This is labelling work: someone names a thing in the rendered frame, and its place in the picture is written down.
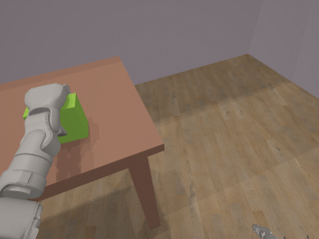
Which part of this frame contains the left robot upper arm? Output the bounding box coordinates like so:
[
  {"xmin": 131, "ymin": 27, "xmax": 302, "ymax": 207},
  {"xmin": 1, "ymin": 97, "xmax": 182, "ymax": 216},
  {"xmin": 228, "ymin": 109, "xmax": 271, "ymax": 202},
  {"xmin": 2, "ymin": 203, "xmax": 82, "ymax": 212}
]
[{"xmin": 0, "ymin": 196, "xmax": 43, "ymax": 239}]

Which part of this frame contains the table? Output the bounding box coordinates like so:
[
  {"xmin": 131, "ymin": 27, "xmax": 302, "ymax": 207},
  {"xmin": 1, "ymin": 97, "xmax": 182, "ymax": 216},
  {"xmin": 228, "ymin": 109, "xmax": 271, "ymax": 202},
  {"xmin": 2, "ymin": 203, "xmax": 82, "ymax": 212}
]
[{"xmin": 0, "ymin": 56, "xmax": 164, "ymax": 230}]

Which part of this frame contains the sponge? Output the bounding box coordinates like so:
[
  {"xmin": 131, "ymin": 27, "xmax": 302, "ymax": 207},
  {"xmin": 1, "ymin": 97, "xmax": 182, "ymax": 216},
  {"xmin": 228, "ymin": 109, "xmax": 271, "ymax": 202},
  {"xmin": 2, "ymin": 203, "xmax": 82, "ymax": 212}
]
[{"xmin": 23, "ymin": 93, "xmax": 89, "ymax": 143}]

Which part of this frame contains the robot left forearm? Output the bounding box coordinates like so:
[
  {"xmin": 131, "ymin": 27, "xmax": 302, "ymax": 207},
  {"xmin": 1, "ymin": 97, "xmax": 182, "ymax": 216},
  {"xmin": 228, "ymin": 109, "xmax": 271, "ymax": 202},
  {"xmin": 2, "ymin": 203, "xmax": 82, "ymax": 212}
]
[{"xmin": 0, "ymin": 105, "xmax": 61, "ymax": 200}]

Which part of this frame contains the robot right hand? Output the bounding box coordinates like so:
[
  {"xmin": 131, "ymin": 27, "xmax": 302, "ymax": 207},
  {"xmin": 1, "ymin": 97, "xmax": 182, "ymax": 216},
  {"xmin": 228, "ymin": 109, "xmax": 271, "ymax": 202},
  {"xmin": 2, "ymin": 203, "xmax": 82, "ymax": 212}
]
[{"xmin": 252, "ymin": 224, "xmax": 278, "ymax": 239}]

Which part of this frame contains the robot left hand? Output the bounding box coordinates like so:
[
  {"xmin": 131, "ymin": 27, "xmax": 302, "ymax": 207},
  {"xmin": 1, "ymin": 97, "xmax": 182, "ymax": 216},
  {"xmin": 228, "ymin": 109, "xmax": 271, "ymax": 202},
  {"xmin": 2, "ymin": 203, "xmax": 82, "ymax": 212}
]
[{"xmin": 24, "ymin": 83, "xmax": 71, "ymax": 136}]

